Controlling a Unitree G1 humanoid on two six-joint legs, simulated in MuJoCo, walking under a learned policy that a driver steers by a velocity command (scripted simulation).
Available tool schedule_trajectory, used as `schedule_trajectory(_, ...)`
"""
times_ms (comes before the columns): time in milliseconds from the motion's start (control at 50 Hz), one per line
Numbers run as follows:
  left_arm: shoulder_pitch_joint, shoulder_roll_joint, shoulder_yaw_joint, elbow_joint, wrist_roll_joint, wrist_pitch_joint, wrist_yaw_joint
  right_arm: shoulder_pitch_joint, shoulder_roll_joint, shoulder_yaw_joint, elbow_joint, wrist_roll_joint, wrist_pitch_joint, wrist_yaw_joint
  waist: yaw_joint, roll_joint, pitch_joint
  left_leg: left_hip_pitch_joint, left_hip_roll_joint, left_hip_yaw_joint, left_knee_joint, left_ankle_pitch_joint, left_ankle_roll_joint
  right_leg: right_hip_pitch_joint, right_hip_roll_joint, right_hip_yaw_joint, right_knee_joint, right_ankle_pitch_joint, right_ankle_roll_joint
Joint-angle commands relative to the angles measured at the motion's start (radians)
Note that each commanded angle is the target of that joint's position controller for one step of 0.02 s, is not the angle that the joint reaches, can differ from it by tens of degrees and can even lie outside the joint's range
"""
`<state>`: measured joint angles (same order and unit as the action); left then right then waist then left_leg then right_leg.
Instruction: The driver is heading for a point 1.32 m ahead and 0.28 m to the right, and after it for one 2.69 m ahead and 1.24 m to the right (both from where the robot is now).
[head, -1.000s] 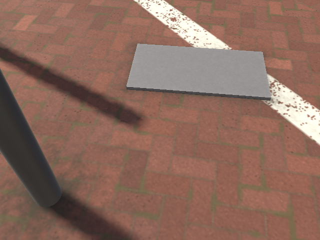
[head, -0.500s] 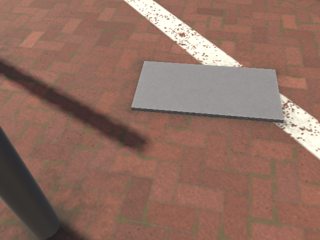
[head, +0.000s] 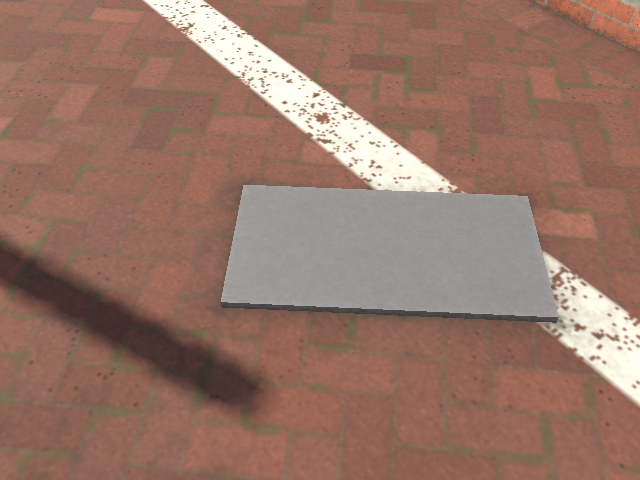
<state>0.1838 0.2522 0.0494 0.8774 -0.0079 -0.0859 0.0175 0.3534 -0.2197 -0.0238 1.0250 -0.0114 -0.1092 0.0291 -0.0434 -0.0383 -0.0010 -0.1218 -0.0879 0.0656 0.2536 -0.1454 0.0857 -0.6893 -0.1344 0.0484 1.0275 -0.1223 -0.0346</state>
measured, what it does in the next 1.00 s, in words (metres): walks ahead: right foot, then left foot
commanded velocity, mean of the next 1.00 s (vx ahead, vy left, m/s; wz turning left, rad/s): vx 0.50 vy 0.00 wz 0.00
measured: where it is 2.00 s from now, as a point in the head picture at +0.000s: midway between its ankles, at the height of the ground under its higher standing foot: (332, 265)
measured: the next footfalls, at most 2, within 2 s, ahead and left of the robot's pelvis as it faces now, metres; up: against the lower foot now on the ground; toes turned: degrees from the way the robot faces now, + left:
right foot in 0.26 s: +0.33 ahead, -0.16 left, +0.00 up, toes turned -2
left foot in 0.84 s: +0.65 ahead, +0.08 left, +0.00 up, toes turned +3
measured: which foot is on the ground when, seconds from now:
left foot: down 0.00-0.28, up 0.30-0.82, down 0.84-1.00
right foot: up 0.00-0.24, down 0.26-0.86, up 0.88-1.00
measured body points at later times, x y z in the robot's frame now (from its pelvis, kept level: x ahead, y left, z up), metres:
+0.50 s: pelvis +0.28 -0.08 +0.00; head +0.30 -0.09 +0.45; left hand +0.32 +0.18 -0.13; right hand +0.39 -0.35 -0.13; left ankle +0.32 +0.09 -0.66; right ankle +0.29 -0.16 -0.75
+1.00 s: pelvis +0.56 +0.00 -0.01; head +0.58 +0.01 +0.44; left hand +0.62 +0.26 -0.15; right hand +0.65 -0.27 -0.13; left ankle +0.61 +0.07 -0.75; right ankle +0.50 -0.17 -0.65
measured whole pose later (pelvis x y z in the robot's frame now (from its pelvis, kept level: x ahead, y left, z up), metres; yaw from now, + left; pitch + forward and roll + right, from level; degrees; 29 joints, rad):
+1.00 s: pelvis +0.56 +0.00 -0.01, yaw +1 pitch +1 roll +0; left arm 0.26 0.27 0.06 0.93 -0.03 -0.10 0.01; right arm 0.21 -0.24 -0.05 0.92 0.00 -0.10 0.03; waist -0.01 -0.04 0.02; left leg -0.30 -0.04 0.06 0.42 -0.14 0.07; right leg -0.48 -0.08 0.03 1.17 -0.31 -0.05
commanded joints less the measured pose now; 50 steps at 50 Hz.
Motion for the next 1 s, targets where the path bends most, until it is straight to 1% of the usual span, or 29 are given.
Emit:
schedule_trajectory(20, -0.015, 0.025, 0.003, -0.053, 0.005, -0.003, -0.004, -0.037, -0.143, -0.023, -0.066, 0.009, -0.01, -0.021, 0.031, 0.076, 0.06, -0.086, 0.268, -0.167, -0.156, 0.166, 0.156, 0.022, -0.009, -0.01, -0.193, 0.167, 0.014)
schedule_trajectory(60, -0.093, 0.021, -0.001, -0.074, 0.0, -0.006, -0.011, 0.005, -0.162, -0.027, -0.057, 0.017, -0.005, -0.024, 0.002, 0.079, 0.065, -0.046, 0.265, -0.149, -0.149, 0.149, 0.138, 0.045, 0.018, -0.031, -0.315, 0.219, 0.019)
schedule_trajectory(100, -0.172, 0.021, -0.009, -0.1, -0.009, -0.015, -0.018, 0.046, -0.189, -0.037, -0.043, 0.035, 0.001, -0.026, -0.026, 0.074, 0.092, 0.005, 0.293, -0.165, -0.155, 0.079, 0.135, 0.029, 0.027, -0.035, -0.388, 0.204, 0.026)
schedule_trajectory(180, -0.245, 0.045, -0.01, -0.142, -0.015, -0.032, -0.042, 0.09, -0.185, -0.042, -0.021, 0.035, 0.019, -0.029, -0.032, 0.086, 0.107, 0.156, 0.345, -0.178, -0.082, 0.103, 0.116, 0.004, 0.046, -0.033, -0.493, 0.107, -0.005)
schedule_trajectory(220, -0.185, 0.076, 0.003, -0.135, -0.017, -0.038, -0.052, 0.064, -0.189, -0.044, -0.027, 0.03, 0.03, -0.033, 0.01, 0.117, 0.064, 0.183, 0.346, -0.167, -0.002, 0.26, 0.093, 0.116, 0.073, -0.059, -0.523, 0.059, -0.034)
schedule_trajectory(240, -0.096, 0.102, 0.019, -0.112, -0.014, -0.039, -0.051, 0.042, -0.191, -0.043, -0.033, 0.028, 0.036, -0.033, 0.064, 0.123, 0.005, 0.17, 0.316, -0.136, 0.109, 0.443, 0.073, 0.256, 0.111, -0.091, -0.537, 0.046, -0.055)
schedule_trajectory(260, 0.082, 0.15, 0.046, -0.058, -0.013, -0.039, -0.046, 0.031, -0.17, -0.034, -0.043, 0.02, 0.04, -0.033, 0.142, 0.107, -0.104, 0.097, 0.259, -0.093, 0.318, 0.539, 0.044, 0.497, 0.123, -0.093, -0.532, 0.057, -0.089)
schedule_trajectory(280, 0.28, 0.24, 0.069, -0.023, -0.001, -0.035, -0.036, 0.036, -0.132, -0.014, -0.076, 0.0, 0.037, -0.033, 0.2, -0.033, -0.269, -0.124, 0.185, -0.036, 0.669, 0.266, 0.003, 0.811, -0.088, 0.156, -0.528, 0.063, -0.164)
schedule_trajectory(300, 0.314, 0.282, 0.074, -0.002, 0.01, -0.031, -0.047, 0.162, 0.003, 0.022, -0.069, 0.016, 0.012, -0.021, 0.124, -0.304, -0.378, -0.505, 0.009, -0.084, 0.969, -0.385, -0.045, 1.102, -0.274, 0.629, -0.672, -0.121, -0.309)
schedule_trajectory(320, 0.281, 0.175, 0.046, -0.014, 0.005, -0.034, -0.049, 0.096, -0.127, -0.006, -0.064, 0.04, -0.011, -0.018, 0.149, -0.171, -0.318, -0.611, 0.069, -0.206, 1.081, -0.401, -0.02, 1.053, -0.247, 0.647, -0.723, -0.182, -0.264)
schedule_trajectory(340, 0.183, 0.136, 0.033, -0.034, 0.001, -0.035, -0.046, -0.002, -0.178, -0.021, -0.096, 0.057, -0.024, -0.016, 0.13, -0.113, -0.186, -0.653, 0.12, -0.183, 1.079, -0.302, -0.003, 0.917, -0.219, 0.485, -0.733, -0.099, -0.22)
schedule_trajectory(360, 0.094, 0.116, 0.023, -0.052, 0.003, -0.034, -0.049, -0.047, -0.171, -0.022, -0.104, 0.051, -0.025, -0.024, 0.094, -0.019, -0.122, -0.604, 0.174, -0.154, 1.036, -0.207, -0.009, 0.772, -0.181, 0.364, -0.759, 0.03, -0.201)
schedule_trajectory(380, 0.052, 0.093, 0.017, -0.058, 0.007, -0.034, -0.053, -0.069, -0.159, -0.027, -0.108, 0.035, -0.018, -0.029, 0.068, 0.004, -0.073, -0.566, 0.202, -0.146, 0.978, -0.153, -0.017, 0.667, -0.142, 0.281, -0.791, 0.104, -0.193)
schedule_trajectory(400, 0.041, 0.073, 0.01, -0.051, 0.015, -0.036, -0.056, -0.05, -0.139, -0.029, -0.107, 0.031, -0.004, -0.029, 0.039, -0.019, -0.064, -0.508, 0.227, -0.149, 0.94, -0.117, -0.02, 0.607, -0.113, 0.223, -0.821, 0.132, -0.183)
schedule_trajectory(440, 0.067, 0.075, 0.011, -0.028, 0.012, -0.041, -0.057, -0.024, -0.101, -0.027, -0.1, 0.03, 0.019, -0.03, 0.018, -0.027, -0.043, -0.479, 0.231, -0.132, 0.892, -0.09, -0.034, 0.555, -0.087, 0.155, -0.862, 0.195, -0.195)
schedule_trajectory(500, 0.116, 0.113, 0.021, 0.001, 0.012, -0.038, -0.041, -0.114, -0.101, -0.032, -0.135, 0.019, 0.03, -0.034, 0.027, -0.009, 0.006, -0.575, 0.24, -0.123, 0.773, 0.012, -0.06, 0.557, -0.085, 0.1, -0.895, 0.257, -0.203)
schedule_trajectory(620, 0.202, 0.129, 0.022, 0.04, 0.001, -0.022, -0.017, -0.33, -0.076, -0.025, -0.199, 0.021, 0.019, -0.022, 0.088, -0.018, 0.056, -0.571, 0.199, -0.079, 0.426, 0.254, -0.069, 0.596, -0.051, 0.016, -0.925, 0.185, -0.163)
schedule_trajectory(720, 0.265, 0.139, 0.029, 0.086, -0.008, -0.004, -0.01, -0.447, -0.083, -0.02, -0.249, 0.032, 0.007, 0.003, 0.113, -0.024, 0.098, -0.595, 0.177, -0.078, 0.299, 0.198, -0.041, 0.743, -0.111, 0.021, -0.875, 0.187, -0.155)
schedule_trajectory(780, 0.237, 0.157, 0.039, 0.089, -0.01, 0.009, -0.004, -0.407, -0.113, -0.031, -0.252, 0.033, -0.004, 0.016, 0.069, -0.043, 0.063, -0.49, 0.146, -0.055, 0.261, 0.094, -0.004, 0.796, -0.133, 0.019, -0.787, 0.352, -0.131)
schedule_trajectory(800, 0.215, 0.166, 0.041, 0.084, -0.009, 0.014, -0.003, -0.336, -0.136, -0.044, -0.235, 0.032, -0.006, 0.015, 0.027, -0.057, 0.015, -0.372, 0.112, -0.026, 0.253, 0.075, 0.013, 0.789, -0.119, 0.003, -0.705, 0.515, -0.118)
schedule_trajectory(820, 0.198, 0.15, 0.034, 0.078, -0.004, 0.02, -0.003, -0.182, -0.174, -0.068, -0.185, 0.03, -0.005, 0.009, -0.048, -0.046, -0.073, -0.167, 0.077, 0.0, 0.241, 0.086, 0.039, 0.744, -0.068, -0.034, -0.53, 0.627, -0.094)
schedule_trajectory(840, 0.199, 0.122, 0.019, 0.056, 0.009, 0.02, -0.003, 0.007, -0.242, -0.091, -0.14, 0.021, -0.003, 0.0, -0.112, 0.027, -0.212, 0.146, 0.207, -0.146, 0.27, 0.107, 0.095, 0.549, -0.011, -0.073, -0.247, 0.446, -0.06)
schedule_trajectory(860, 0.326, -0.003, -0.017, 0.049, 0.002, -0.004, -0.018, 0.108, -0.327, -0.111, -0.118, 0.01, 0.005, -0.005, -0.06, 0.278, -0.358, 0.516, 0.452, -0.626, 0.187, -0.097, 0.256, 0.137, 0.174, -0.081, 0.147, -0.116, 0.018)
schedule_trajectory(880, 0.288, 0.054, -0.005, 0.06, -0.012, -0.03, -0.021, 0.096, -0.242, -0.083, -0.122, 0.017, 0.005, -0.004, -0.079, 0.252, -0.38, 0.518, 0.469, -0.799, 0.062, -0.174, 0.245, 0.016, 0.175, 0.076, 0.287, -0.432, 0.001)
schedule_trajectory(900, 0.198, 0.128, 0.016, 0.027, -0.038, -0.046, -0.025, 0.008, -0.201, -0.069, -0.135, 0.023, 0.003, -0.006, -0.06, 0.208, -0.228, 0.387, 0.442, -0.655, 0.043, -0.174, 0.191, -0.064, 0.119, 0.073, 0.331, -0.376, -0.017)
schedule_trajectory(920, 0.137, 0.131, 0.017, 0.008, -0.04, -0.05, -0.019, -0.089, -0.172, -0.058, -0.16, 0.023, 0.002, -0.005, -0.025, 0.129, -0.133, 0.221, 0.408, -0.522, 0.018, -0.094, 0.16, -0.043, 0.06, 0.04, 0.289, -0.273, -0.022)
schedule_trajectory(940, 0.104, 0.121, 0.023, 0.003, -0.024, -0.045, -0.011, -0.146, -0.14, -0.049, -0.169, 0.016, 0.0, 0.0, 0.004, 0.087, -0.065, 0.079, 0.368, -0.428, -0.018, -0.019, 0.143, -0.001, 0.025, 0.026, 0.226, -0.203, -0.019)
schedule_trajectory(960, 0.122, 0.105, 0.028, 0.004, -0.016, -0.031, -0.006, -0.168, -0.117, -0.042, -0.168, 0.006, -0.005, 0.003, 0.04, 0.113, -0.046, -0.005, 0.332, -0.359, -0.05, 0.022, 0.127, 0.066, -0.005, 0.032, 0.175, -0.156, -0.019)
schedule_trajectory(1000, 0.166, 0.071, 0.026, 0.021, -0.014, -0.004, 0.0, -0.164, -0.124, -0.047, -0.15, 0.002, -0.004, 0.008, 0.067, 0.135, -0.041, -0.07, 0.296, -0.274, -0.089, 0.116, 0.142, 0.12, -0.016, 0.013, 0.136, -0.135, -0.014)
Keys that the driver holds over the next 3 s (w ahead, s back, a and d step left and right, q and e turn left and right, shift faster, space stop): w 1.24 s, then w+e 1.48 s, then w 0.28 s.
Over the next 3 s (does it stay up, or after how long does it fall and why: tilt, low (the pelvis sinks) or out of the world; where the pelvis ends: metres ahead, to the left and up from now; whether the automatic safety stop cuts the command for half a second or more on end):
stays up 1.56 -0.37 -0.02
